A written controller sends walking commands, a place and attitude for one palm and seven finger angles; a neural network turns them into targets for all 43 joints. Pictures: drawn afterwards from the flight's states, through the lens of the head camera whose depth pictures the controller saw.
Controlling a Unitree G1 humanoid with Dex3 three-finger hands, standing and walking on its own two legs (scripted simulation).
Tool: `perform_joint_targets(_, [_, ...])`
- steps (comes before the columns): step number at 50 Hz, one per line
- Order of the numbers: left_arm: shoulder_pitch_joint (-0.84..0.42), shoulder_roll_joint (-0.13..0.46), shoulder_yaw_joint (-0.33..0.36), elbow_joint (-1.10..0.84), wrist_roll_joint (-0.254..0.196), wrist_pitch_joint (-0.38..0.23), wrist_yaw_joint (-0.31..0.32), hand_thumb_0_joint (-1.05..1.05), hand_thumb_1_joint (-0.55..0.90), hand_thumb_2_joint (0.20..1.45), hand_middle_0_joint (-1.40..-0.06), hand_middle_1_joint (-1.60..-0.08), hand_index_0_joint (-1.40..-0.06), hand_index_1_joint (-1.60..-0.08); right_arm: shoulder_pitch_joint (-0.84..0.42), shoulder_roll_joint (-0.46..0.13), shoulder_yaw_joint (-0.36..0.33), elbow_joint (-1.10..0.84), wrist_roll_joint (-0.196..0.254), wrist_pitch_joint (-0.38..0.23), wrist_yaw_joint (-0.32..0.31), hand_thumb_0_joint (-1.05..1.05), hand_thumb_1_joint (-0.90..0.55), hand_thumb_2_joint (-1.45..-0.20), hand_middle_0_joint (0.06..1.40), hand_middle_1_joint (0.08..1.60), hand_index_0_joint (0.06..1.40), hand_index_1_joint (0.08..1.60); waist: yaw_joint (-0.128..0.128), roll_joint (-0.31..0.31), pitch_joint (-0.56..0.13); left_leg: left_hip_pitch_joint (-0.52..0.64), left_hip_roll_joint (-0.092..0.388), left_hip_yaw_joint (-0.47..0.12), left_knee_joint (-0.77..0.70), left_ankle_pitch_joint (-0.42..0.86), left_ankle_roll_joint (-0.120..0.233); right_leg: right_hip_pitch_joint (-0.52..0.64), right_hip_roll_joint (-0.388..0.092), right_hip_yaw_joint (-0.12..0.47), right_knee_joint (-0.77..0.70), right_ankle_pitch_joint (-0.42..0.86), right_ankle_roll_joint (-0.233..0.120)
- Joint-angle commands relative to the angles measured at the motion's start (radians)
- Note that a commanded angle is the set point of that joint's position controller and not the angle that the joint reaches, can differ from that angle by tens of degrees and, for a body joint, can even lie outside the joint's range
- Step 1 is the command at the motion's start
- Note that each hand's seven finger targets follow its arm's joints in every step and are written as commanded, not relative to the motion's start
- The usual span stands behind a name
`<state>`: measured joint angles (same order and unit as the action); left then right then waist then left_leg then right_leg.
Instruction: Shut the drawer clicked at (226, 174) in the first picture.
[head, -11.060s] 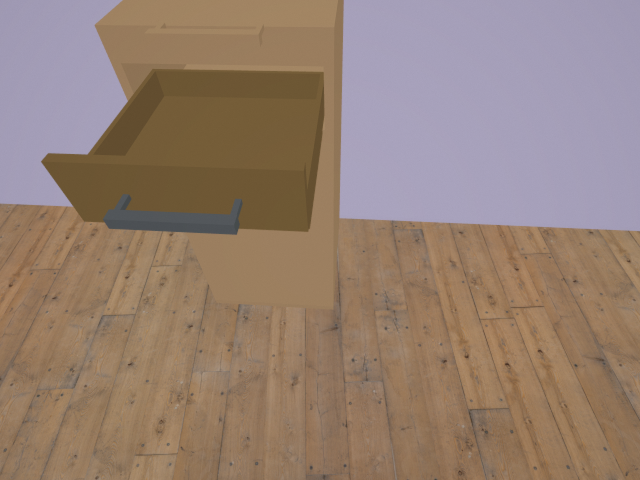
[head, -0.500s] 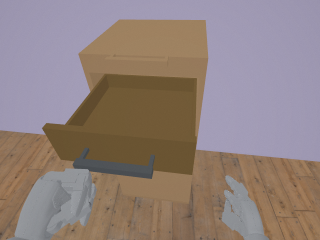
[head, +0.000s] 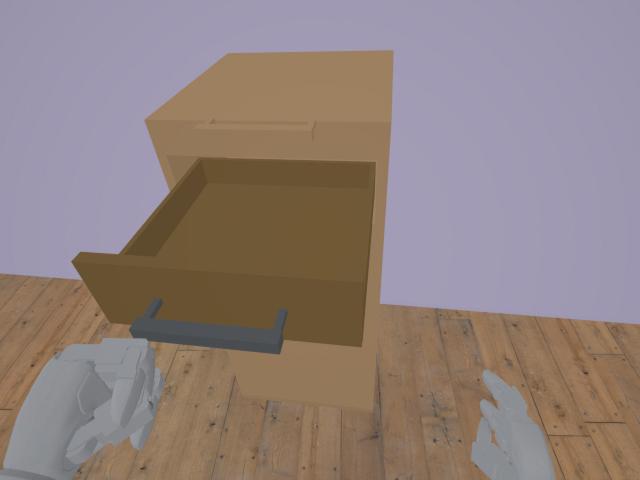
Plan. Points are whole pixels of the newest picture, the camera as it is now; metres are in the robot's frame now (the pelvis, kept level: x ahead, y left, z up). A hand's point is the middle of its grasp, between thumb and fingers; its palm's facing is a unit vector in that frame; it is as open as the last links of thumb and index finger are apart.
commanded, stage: bring the fist close to the handle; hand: left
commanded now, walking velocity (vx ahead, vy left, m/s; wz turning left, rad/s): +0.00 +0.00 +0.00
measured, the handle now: (211, 322) +0.29 +0.19 +0.08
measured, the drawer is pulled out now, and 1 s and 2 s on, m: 0.29 0.29 0.29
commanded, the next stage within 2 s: push the drawer shut in 1.38 s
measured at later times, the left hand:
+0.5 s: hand (183, 403) +0.16 +0.16 +0.13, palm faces -0.02 -1.00 -0.07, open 3.2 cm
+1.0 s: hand (209, 401) +0.18 +0.15 +0.08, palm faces -0.03 -1.00 -0.04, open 3.2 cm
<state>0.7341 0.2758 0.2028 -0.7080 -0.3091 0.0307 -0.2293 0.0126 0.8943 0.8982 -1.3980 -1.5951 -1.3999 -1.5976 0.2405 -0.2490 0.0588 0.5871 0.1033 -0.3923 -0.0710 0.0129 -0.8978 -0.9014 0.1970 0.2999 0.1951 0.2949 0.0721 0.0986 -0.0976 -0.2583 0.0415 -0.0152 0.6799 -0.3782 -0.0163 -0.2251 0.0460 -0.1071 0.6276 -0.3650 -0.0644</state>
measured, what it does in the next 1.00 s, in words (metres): stands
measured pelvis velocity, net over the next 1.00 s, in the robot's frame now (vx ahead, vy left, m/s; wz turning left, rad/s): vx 0.00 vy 0.02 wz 0.00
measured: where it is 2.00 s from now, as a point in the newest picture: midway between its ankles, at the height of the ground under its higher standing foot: outside the picture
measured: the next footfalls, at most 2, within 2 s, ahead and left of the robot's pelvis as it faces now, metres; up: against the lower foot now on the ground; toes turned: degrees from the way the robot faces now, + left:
none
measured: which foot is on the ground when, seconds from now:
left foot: down 0.00-1.00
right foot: down 0.00-1.00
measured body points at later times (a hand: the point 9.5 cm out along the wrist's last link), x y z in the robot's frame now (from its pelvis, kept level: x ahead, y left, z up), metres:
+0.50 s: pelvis +0.01 +0.02 +0.00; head -0.01 -0.01 +0.44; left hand +0.15 +0.21 +0.13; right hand +0.21 -0.19 -0.05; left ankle -0.01 +0.13 -0.72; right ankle -0.01 -0.07 -0.72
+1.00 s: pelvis +0.00 +0.02 -0.02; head +0.01 +0.00 +0.43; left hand +0.18 +0.20 +0.09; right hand +0.19 -0.20 -0.09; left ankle -0.01 +0.13 -0.72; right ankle -0.01 -0.07 -0.72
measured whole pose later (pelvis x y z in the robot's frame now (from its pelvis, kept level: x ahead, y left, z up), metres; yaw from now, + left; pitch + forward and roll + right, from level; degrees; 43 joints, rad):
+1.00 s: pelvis +0.00 +0.02 -0.02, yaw +0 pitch +5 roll +0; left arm 0.62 0.14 -0.02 -0.39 -0.17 -0.20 -0.13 0.01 0.90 0.90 -1.40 -1.60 -1.40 -1.60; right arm 0.26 -0.23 0.03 0.53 0.03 -0.27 -0.03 0.01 -0.90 -0.90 0.20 0.30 0.20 0.29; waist 0.01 0.05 -0.09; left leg -0.49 0.00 0.01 0.83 -0.44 0.01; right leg -0.47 -0.01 -0.09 0.82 -0.44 -0.03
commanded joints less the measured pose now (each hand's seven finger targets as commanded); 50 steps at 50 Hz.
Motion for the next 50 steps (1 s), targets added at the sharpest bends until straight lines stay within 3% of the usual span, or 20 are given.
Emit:
perform_joint_targets(1, [-0.06,0.115,0.098,-0.119,-0.037,-0.041,-0.015,0.0,0.9,0.9,-1.4,-1.6,-1.4,-1.6,-0.186,-0.082,-0.035,-0.189,0.004,-0.084,-0.011,0.0,-0.9,-0.9,0.2,0.3,0.2,0.3,-0.008,-0.122,0.101,-0.006,-0.034,-0.001,-0.056,0.133,0.05,-0.109,-0.081,0.179,-0.246,0.018,0.079])
perform_joint_targets(2, [-0.063,0.102,0.09,-0.131,-0.044,-0.048,-0.02,0.0,0.9,0.9,-1.4,-1.6,-1.4,-1.6,-0.197,-0.086,-0.033,-0.184,0.003,-0.089,-0.008,0.0,-0.9,-0.9,0.2,0.3,0.2,0.3,-0.006,-0.086,0.087,0.008,-0.038,-0.004,-0.054,0.144,0.049,-0.105,-0.078,0.173,-0.241,0.039,0.078])
perform_joint_targets(5, [-0.057,0.095,0.091,-0.09,-0.052,-0.075,-0.025,0.0,0.9,0.9,-1.4,-1.6,-1.4,-1.6,-0.167,-0.089,-0.036,-0.172,-0.005,-0.099,-0.007,0.0,-0.9,-0.9,0.2,0.3,0.2,0.3,-0.009,-0.13,0.051,-0.001,-0.038,-0.008,-0.059,0.172,0.047,-0.084,-0.079,0.157,-0.208,0.132,0.088])
perform_joint_targets(7, [-0.065,0.099,0.094,-0.095,-0.042,-0.102,-0.02,0.0,0.9,0.9,-1.4,-1.6,-1.4,-1.6,-0.171,-0.09,-0.04,-0.162,-0.009,-0.107,-0.001,0.0,-0.9,-0.9,0.2,0.3,0.2,0.3,-0.007,-0.092,0.031,0.007,-0.043,-0.005,-0.057,0.186,0.047,-0.078,-0.074,0.145,-0.193,0.159,0.083])
perform_joint_targets(10, [-0.043,0.058,0.036,-0.087,-0.018,-0.137,-0.011,0.0,0.9,0.9,-1.4,-1.6,-1.4,-1.6,-0.146,-0.088,-0.046,-0.164,-0.017,-0.112,0.009,0.0,-0.9,-0.9,0.2,0.3,0.2,0.3,-0.014,-0.11,0.017,-0.007,-0.045,-0.006,-0.066,0.221,0.049,-0.07,-0.07,0.111,-0.141,0.252,0.078])
perform_joint_targets(12, [-0.034,0.062,0.032,-0.081,0.001,-0.152,-0.004,0.0,0.9,0.9,-1.4,-1.6,-1.4,-1.6,-0.159,-0.086,-0.051,-0.157,-0.019,-0.111,0.016,0.0,-0.9,-0.9,0.2,0.3,0.2,0.3,-0.009,-0.074,0.021,-0.011,-0.048,-0.002,-0.065,0.223,0.05,-0.077,-0.06,0.098,-0.129,0.248,0.068])
perform_joint_targets(14, [-0.023,0.014,-0.036,-0.087,0.017,-0.16,-0.002,0.0,0.9,0.9,-1.4,-1.6,-1.4,-1.6,-0.142,-0.081,-0.052,-0.169,-0.023,-0.107,0.024,0.0,-0.9,-0.9,0.2,0.3,0.2,0.3,-0.018,-0.055,0.029,-0.016,-0.049,0.0,-0.073,0.239,0.052,-0.086,-0.055,0.07,-0.099,0.278,0.061])
perform_joint_targets(19, [-0.037,-0.029,-0.104,-0.07,0.059,-0.176,0.029,0.0,0.9,0.9,-1.4,-1.6,-1.4,-1.6,-0.138,-0.074,-0.058,-0.177,-0.034,-0.089,0.033,0.0,-0.9,-0.9,0.2,0.3,0.2,0.3,-0.025,-0.096,0.043,-0.052,-0.047,-0.008,-0.077,0.209,0.054,-0.118,-0.044,0.042,-0.064,0.224,0.055])
perform_joint_targets(20, [-0.043,-0.011,-0.087,-0.064,0.063,-0.18,0.038,0.0,0.9,0.9,-1.4,-1.6,-1.4,-1.6,-0.137,-0.074,-0.062,-0.177,-0.033,-0.081,0.034,0.0,-0.9,-0.9,0.2,0.3,0.2,0.3,-0.024,-0.121,0.03,-0.064,-0.046,-0.009,-0.074,0.204,0.052,-0.117,-0.045,0.044,-0.06,0.216,0.056])
perform_joint_targets(23, [-0.027,-0.009,-0.08,-0.064,0.086,-0.19,0.057,0.0,0.9,0.9,-1.4,-1.6,-1.4,-1.6,-0.137,-0.068,-0.065,-0.179,-0.042,-0.055,0.036,0.0,-0.9,-0.9,0.2,0.3,0.2,0.3,-0.02,-0.107,0.0,-0.064,-0.046,-0.006,-0.071,0.213,0.051,-0.118,-0.043,0.038,-0.042,0.215,0.052])
perform_joint_targets(26, [-0.006,-0.036,-0.105,-0.063,0.085,-0.204,0.059,0.0,0.9,0.9,-1.4,-1.6,-1.4,-1.6,-0.132,-0.065,-0.067,-0.19,-0.044,-0.035,0.043,0.0,-0.9,-0.9,0.2,0.3,0.2,0.3,-0.025,-0.1,-0.044,-0.064,-0.045,-0.002,-0.048,0.254,0.049,-0.111,-0.045,0.028,-0.009,0.273,0.053])
perform_joint_targets(31, [-0.072,-0.065,-0.154,-0.011,0.085,-0.227,0.057,0.0,0.9,0.9,-1.4,-1.6,-1.4,-1.6,-0.122,-0.075,-0.065,-0.19,-0.05,-0.009,0.039,0.0,-0.9,-0.9,0.2,0.3,0.2,0.3,-0.056,-0.102,0.012,-0.111,-0.045,-0.011,-0.031,0.19,0.049,-0.17,-0.043,0.029,-0.005,0.195,0.054])
perform_joint_targets(36, [-0.068,-0.065,-0.172,-0.003,0.103,-0.258,0.064,0.0,0.9,0.9,-1.4,-1.6,-1.4,-1.6,-0.108,-0.078,-0.071,-0.204,-0.056,0.009,0.043,0.0,-0.9,-0.9,0.2,0.3,0.2,0.3,-0.057,-0.098,-0.037,-0.125,-0.045,-0.017,-0.009,0.202,0.05,-0.178,-0.047,0.029,0.028,0.194,0.051])
perform_joint_targets(37, [-0.067,-0.038,-0.14,0.015,0.11,-0.261,0.074,0.0,0.9,0.9,-1.4,-1.6,-1.4,-1.6,-0.115,-0.078,-0.075,-0.199,-0.056,0.017,0.043,0.0,-0.9,-0.9,0.2,0.3,0.2,0.3,-0.053,-0.115,-0.032,-0.138,-0.043,-0.019,-0.005,0.192,0.049,-0.183,-0.045,0.031,0.027,0.179,0.05])
perform_joint_targets(38, [-0.082,-0.072,-0.178,0.007,0.112,-0.266,0.074,0.0,0.9,0.9,-1.4,-1.6,-1.4,-1.6,-0.105,-0.078,-0.072,-0.209,-0.058,0.022,0.043,0.0,-0.9,-0.9,0.2,0.3,0.2,0.3,-0.061,-0.098,-0.038,-0.135,-0.046,-0.014,-0.002,0.192,0.05,-0.19,-0.048,0.031,0.032,0.179,0.051])
perform_joint_targets(40, [-0.104,-0.075,-0.181,0.031,0.112,-0.274,0.083,0.0,0.9,0.9,-1.4,-1.6,-1.4,-1.6,-0.098,-0.078,-0.073,-0.213,-0.059,0.031,0.043,0.0,-0.9,-0.9,0.2,0.3,0.2,0.3,-0.066,-0.102,-0.033,-0.15,-0.046,-0.017,0.008,0.181,0.048,-0.203,-0.047,0.03,0.041,0.168,0.051])
perform_joint_targets(42, [-0.103,-0.052,-0.156,0.052,0.115,-0.28,0.095,0.0,0.9,0.9,-1.4,-1.6,-1.4,-1.6,-0.1,-0.081,-0.077,-0.214,-0.061,0.043,0.041,0.0,-0.9,-0.9,0.2,0.3,0.2,0.3,-0.059,-0.104,-0.049,-0.163,-0.047,-0.016,0.017,0.184,0.048,-0.2,-0.047,0.037,0.046,0.17,0.048])
perform_joint_targets(45, [-0.108,-0.077,-0.186,0.077,0.121,-0.292,0.102,0.0,0.9,0.9,-1.4,-1.6,-1.4,-1.6,-0.088,-0.081,-0.077,-0.23,-0.061,0.057,0.045,0.0,-0.9,-0.9,0.2,0.3,0.2,0.3,-0.063,-0.096,-0.057,-0.176,-0.047,-0.013,0.027,0.185,0.045,-0.214,-0.048,0.034,0.065,0.17,0.047])
perform_joint_targets(48, [-0.12,-0.067,-0.172,0.12,0.121,-0.301,0.109,0.0,0.9,0.9,-1.4,-1.6,-1.4,-1.6,-0.083,-0.085,-0.078,-0.229,-0.063,0.073,0.042,0.0,-0.9,-0.9,0.2,0.3,0.2,0.3,-0.07,-0.129,-0.056,-0.206,-0.05,-0.008,0.043,0.175,0.046,-0.217,-0.05,0.048,0.062,0.17,0.051])
perform_joint_targets(50, [-0.14,-0.057,-0.168,0.111,0.12,-0.313,0.11,0.0,0.9,0.9,-1.4,-1.6,-1.4,-1.6,-0.081,-0.086,-0.078,-0.239,-0.063,0.078,0.044,0.0,-0.9,-0.9,0.2,0.3,0.2,0.3,-0.067,-0.103,-0.067,-0.211,-0.05,-0.008,0.048,0.172,0.045,-0.219,-0.05,0.052,0.071,0.165,0.048])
